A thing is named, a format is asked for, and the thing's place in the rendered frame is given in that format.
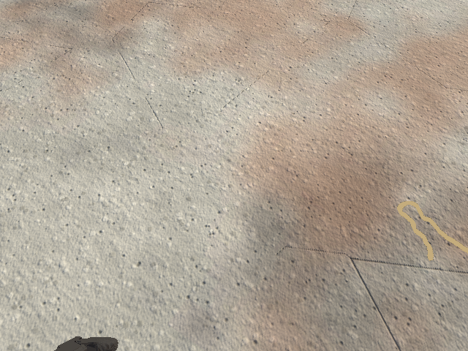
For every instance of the left robot hand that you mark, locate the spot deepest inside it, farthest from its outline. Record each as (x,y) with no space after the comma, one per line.
(89,344)

